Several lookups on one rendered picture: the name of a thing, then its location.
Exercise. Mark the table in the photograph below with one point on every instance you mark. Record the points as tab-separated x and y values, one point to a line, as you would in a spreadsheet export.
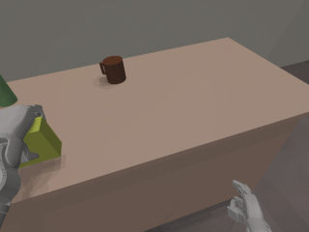
167	142

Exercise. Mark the right robot forearm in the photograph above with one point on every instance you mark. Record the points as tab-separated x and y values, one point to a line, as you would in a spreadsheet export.
256	224

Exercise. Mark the sponge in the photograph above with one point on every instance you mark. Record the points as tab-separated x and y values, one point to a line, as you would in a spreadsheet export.
41	139

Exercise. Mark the robot left hand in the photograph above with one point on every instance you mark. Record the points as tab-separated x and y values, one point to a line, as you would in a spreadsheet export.
17	120

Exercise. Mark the robot right hand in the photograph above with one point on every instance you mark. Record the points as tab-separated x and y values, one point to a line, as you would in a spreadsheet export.
248	207

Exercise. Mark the left robot forearm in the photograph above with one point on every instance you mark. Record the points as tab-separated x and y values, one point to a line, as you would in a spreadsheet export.
11	148

